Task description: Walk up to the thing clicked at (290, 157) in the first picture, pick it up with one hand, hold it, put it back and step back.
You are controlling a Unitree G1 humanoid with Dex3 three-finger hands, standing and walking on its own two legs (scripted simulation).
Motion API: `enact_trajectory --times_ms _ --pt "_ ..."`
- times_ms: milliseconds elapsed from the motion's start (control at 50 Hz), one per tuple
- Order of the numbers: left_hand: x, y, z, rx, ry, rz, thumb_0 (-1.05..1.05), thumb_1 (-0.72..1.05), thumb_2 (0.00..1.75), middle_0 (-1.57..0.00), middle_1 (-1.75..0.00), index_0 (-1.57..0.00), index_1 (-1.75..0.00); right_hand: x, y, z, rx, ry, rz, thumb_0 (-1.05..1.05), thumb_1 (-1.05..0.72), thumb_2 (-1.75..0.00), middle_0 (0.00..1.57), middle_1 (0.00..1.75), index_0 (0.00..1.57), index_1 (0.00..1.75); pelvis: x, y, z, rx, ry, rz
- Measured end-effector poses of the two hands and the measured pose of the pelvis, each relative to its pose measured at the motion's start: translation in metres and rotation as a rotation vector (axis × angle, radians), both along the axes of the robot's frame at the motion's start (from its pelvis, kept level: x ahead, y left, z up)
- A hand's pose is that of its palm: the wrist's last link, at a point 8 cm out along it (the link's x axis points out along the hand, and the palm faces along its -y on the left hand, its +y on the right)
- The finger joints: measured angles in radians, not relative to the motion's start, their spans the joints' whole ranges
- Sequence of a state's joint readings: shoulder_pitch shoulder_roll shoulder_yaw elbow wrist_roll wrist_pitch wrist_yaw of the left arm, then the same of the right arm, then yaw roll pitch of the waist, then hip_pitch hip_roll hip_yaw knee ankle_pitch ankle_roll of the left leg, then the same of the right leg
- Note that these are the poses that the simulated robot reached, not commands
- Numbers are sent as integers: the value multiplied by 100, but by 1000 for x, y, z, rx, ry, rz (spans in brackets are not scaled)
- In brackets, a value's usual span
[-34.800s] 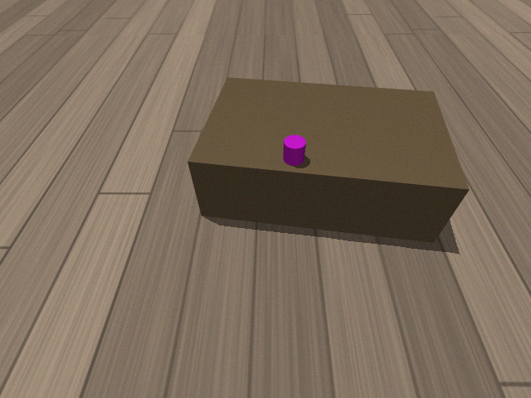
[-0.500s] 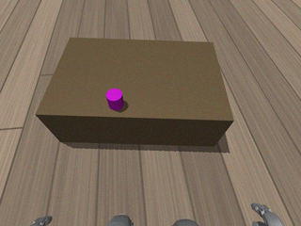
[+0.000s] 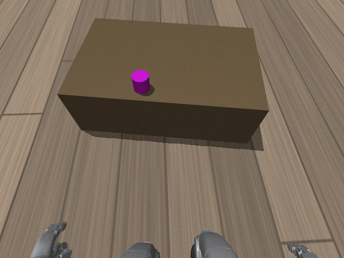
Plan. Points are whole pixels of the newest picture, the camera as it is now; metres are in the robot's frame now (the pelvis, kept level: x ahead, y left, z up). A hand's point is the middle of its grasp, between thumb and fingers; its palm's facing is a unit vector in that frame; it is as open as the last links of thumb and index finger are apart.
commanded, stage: step back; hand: left
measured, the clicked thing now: (141, 82) +0.91 +0.21 -0.35
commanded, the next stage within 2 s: stand in 1.54 s
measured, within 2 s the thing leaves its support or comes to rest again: neither
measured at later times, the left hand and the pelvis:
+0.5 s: hand out of the picture -0.10 +0.25 -0.10, palm faces -0.03 -0.86 -0.51, open 7.4 cm; pelvis -0.16 -0.03 +0.01, yaw -2 degrees
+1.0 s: hand out of the picture -0.16 +0.25 -0.14, palm faces +0.05 -0.92 -0.39, open 7.4 cm; pelvis -0.19 -0.03 +0.00, yaw +2 degrees
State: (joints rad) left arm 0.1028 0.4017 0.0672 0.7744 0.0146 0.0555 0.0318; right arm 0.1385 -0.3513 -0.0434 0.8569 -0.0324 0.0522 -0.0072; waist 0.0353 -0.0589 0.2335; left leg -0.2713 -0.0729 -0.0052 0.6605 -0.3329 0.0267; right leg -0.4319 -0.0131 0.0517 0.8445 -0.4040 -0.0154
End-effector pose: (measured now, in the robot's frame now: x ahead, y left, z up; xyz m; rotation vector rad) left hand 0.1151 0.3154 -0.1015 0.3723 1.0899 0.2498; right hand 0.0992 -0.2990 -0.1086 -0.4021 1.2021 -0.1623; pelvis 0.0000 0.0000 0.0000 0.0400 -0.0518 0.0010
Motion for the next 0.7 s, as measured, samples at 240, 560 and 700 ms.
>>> enact_trajectory --times_ms 240,560,700 --pt "-105 -19 4 -5 101 -28 0 91 90 -20 -30 -21 -30 -46 -21 23 3 -148 -10 1 -90 -90 20 30 20 30 -80 -16 9 -41 28 -64" --pt "-224 -21 46 120 70 15 0 90 90 -21 -30 -21 -30 -211 -46 -19 65 48 -75 1 -90 -90 20 30 20 30 -178 -32 11 -11 20 -11" --pt "-252 2 31 82 -4 55 0 90 90 -21 -30 -21 -30 -248 -32 -16 38 107 -24 1 -90 -90 20 30 20 30 -204 -19 3 -16 2 62"
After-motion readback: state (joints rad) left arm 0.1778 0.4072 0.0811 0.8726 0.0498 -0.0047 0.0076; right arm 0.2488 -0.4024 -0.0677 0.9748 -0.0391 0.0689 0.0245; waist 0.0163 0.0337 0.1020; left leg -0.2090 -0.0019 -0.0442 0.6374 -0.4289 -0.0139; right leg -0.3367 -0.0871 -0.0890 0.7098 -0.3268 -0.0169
